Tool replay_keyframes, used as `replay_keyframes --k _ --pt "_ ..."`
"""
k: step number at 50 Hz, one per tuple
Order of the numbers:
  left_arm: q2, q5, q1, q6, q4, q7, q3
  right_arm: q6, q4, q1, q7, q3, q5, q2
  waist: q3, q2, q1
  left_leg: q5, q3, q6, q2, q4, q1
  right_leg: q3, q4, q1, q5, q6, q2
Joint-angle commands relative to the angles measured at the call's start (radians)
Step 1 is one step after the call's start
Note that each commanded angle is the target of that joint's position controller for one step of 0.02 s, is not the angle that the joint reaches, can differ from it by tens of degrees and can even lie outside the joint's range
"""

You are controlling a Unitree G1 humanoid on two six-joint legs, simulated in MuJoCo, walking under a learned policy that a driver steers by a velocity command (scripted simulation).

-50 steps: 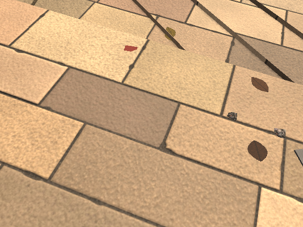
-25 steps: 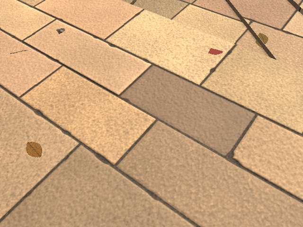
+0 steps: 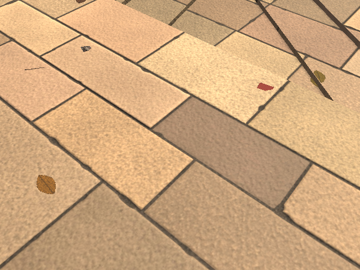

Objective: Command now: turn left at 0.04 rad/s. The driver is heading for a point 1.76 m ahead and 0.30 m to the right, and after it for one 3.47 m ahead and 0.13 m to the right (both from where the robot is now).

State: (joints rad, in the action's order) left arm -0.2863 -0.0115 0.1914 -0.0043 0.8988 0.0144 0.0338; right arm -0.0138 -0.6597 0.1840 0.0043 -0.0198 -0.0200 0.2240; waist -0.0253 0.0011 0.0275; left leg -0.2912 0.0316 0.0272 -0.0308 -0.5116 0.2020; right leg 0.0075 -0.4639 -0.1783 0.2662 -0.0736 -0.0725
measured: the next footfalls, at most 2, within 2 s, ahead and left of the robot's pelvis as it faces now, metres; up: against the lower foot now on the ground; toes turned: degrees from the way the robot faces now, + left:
left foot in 1.64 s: +0.42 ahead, +0.08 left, +0.00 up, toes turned +1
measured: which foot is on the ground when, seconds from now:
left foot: down 0.00-1.00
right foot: down 0.00-1.00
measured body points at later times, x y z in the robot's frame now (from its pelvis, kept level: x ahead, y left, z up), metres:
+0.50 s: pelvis +0.00 -0.01 +0.00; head +0.01 -0.01 +0.45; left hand +0.05 +0.26 -0.14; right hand +0.10 -0.27 -0.13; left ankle -0.01 +0.10 -0.74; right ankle -0.01 -0.16 -0.74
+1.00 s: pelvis +0.00 -0.02 +0.00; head +0.01 -0.01 +0.45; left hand +0.01 +0.24 -0.15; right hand +0.05 -0.27 -0.15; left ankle -0.01 +0.10 -0.74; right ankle -0.01 -0.16 -0.74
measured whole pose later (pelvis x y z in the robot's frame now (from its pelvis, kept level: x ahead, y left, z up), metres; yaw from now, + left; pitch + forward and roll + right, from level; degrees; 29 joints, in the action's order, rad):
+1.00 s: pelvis +0.00 -0.02 +0.00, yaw +0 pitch -2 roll +0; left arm -0.21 0.00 0.26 0.01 1.11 0.05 0.02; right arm -0.01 -1.01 0.24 0.04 -0.02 0.00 0.21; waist -0.04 0.00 0.01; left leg -0.28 0.03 0.00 -0.01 -0.50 0.19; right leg 0.01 -0.49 -0.18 0.28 -0.05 -0.06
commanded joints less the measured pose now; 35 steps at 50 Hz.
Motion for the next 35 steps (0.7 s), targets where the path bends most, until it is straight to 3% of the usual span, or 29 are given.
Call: replay_keyframes --k 1,17,35 --pt "-0.106 0.002 -0.004 -0.011 -0.026 0.008 0.022 0.014 0.053 -0.014 0.004 -0.040 0.002 0.128 0.040 -0.026 -0.008 0.236 0.112 0.038 0.099 0.113 -0.012 -0.007 0.037 0.004 -0.151 0.010 -0.004" --pt "-0.098 0.008 0.016 -0.003 0.082 0.024 0.020 0.015 -0.077 0.034 0.018 -0.045 0.010 0.124 0.019 -0.013 -0.006 0.251 0.056 0.013 0.063 0.096 -0.009 0.003 0.046 0.008 -0.150 0.021 0.003" --pt "-0.060 0.010 0.057 0.004 0.165 0.036 0.014 0.016 -0.234 0.063 0.031 -0.033 0.018 0.110 -0.009 -0.005 -0.008 0.218 0.029 -0.001 0.047 0.103 -0.005 0.016 0.055 -0.004 -0.131 0.028 0.021"
Velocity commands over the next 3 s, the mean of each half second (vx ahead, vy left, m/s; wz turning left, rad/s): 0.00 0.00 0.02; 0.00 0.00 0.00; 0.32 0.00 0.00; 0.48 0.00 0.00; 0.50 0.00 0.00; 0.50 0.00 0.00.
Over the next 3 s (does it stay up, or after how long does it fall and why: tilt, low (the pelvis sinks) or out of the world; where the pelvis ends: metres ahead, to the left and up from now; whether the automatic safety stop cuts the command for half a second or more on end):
stays up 1.00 -0.02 0.01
